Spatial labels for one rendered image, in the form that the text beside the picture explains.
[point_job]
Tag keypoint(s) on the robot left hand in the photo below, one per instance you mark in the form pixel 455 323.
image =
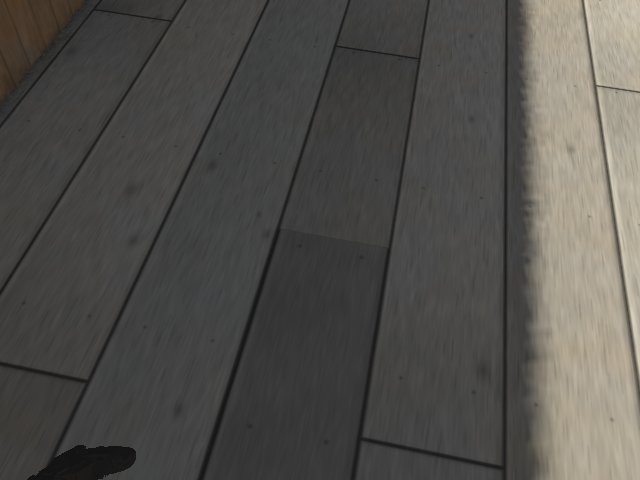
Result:
pixel 80 463

